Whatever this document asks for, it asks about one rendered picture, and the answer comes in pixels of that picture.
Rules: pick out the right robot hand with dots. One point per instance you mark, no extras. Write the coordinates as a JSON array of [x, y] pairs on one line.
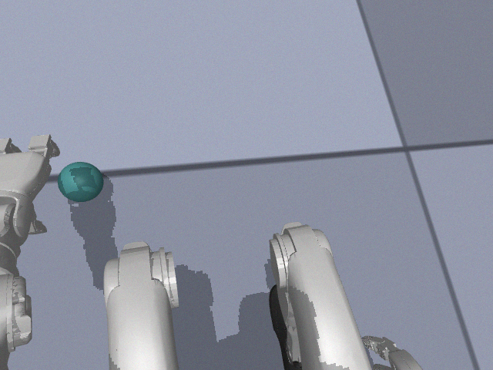
[[399, 359]]

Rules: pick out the left robot hand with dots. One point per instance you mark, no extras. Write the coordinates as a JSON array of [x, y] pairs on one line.
[[27, 172]]

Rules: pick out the left robot arm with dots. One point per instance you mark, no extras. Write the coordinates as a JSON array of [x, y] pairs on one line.
[[16, 212]]

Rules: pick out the ball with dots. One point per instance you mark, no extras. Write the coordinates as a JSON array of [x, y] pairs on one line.
[[80, 182]]

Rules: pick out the right robot foot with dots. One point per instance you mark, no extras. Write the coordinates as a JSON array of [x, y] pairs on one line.
[[281, 330]]

